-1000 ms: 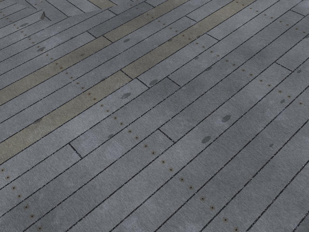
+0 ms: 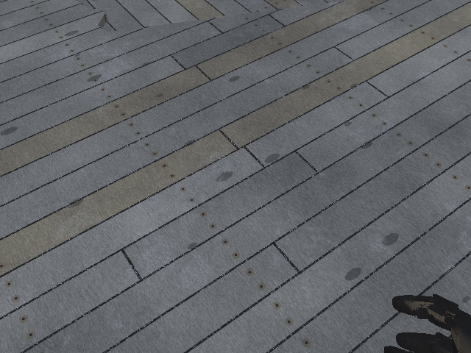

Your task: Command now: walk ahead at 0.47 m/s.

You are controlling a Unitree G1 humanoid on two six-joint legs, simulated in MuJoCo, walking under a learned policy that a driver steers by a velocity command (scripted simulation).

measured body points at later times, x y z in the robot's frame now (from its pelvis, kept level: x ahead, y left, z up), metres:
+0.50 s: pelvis +0.27 +0.02 +0.02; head +0.30 +0.01 +0.47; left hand +0.49 +0.24 -0.07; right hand +0.26 -0.27 -0.11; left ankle +0.15 +0.11 -0.72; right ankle +0.46 -0.13 -0.69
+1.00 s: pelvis +0.55 +0.00 +0.02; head +0.57 +0.02 +0.47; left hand +0.52 +0.29 -0.12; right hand +0.78 -0.20 -0.08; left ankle +0.70 +0.18 -0.68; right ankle +0.46 -0.12 -0.72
